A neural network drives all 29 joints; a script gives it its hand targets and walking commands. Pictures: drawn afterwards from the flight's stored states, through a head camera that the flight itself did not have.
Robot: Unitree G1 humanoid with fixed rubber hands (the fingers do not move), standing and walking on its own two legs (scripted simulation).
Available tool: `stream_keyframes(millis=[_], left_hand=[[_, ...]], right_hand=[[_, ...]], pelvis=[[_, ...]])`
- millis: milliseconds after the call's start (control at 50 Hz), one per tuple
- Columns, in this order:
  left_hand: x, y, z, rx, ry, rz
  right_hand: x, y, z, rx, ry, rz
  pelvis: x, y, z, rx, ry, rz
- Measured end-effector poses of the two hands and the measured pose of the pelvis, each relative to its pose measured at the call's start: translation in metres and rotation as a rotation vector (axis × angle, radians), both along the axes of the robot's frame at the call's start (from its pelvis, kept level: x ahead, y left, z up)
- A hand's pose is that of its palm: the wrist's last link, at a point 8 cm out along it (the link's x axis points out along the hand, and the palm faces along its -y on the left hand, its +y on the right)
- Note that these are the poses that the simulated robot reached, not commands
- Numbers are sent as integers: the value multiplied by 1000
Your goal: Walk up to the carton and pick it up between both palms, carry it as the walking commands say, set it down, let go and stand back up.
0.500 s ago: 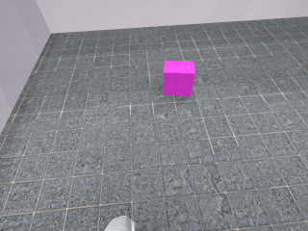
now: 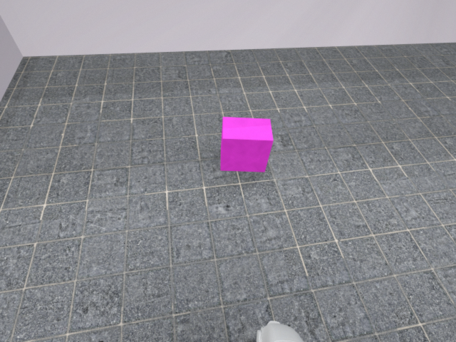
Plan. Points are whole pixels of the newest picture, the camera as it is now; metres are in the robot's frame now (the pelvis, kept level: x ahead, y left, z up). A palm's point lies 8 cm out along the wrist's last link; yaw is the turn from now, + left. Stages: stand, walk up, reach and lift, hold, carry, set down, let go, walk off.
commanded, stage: walk up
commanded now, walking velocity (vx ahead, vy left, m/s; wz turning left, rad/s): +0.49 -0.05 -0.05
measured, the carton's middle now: (244, 145) +1.14 -0.12 -0.65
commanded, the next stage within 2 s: none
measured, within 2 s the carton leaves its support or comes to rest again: neither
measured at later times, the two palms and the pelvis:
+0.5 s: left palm (142, 294) +0.22 +0.17 -0.13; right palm (351, 253) +0.33 -0.29 -0.14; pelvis +0.25 -0.05 +0.00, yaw -1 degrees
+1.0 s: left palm (166, 154) +0.60 +0.18 -0.14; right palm (339, 201) +0.46 -0.29 -0.13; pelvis +0.50 -0.05 +0.00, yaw -1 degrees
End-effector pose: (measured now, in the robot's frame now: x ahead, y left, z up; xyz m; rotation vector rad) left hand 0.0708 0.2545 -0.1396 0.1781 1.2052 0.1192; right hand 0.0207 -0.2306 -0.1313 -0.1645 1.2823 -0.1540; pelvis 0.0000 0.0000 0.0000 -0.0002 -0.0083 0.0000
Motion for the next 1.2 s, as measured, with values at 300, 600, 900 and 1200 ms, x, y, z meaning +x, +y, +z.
stream_keyframes(millis=[300,600,900,1200], left_hand=[[200,-85,12,14,-114,-105],[148,-74,-7,-27,354,175],[429,-51,-13,-58,87,16],[628,-126,1,10,-77,-82]], right_hand=[[79,-73,-21,15,205,-81],[421,-33,-12,44,-153,143],[461,-37,8,-41,-9,-18],[501,-103,-29,15,234,-108]], pelvis=[[156,-59,-8,7,10,-18],[316,-40,-14,-24,6,7],[454,-32,1,-21,14,-16],[582,-95,-14,-2,-5,-15]])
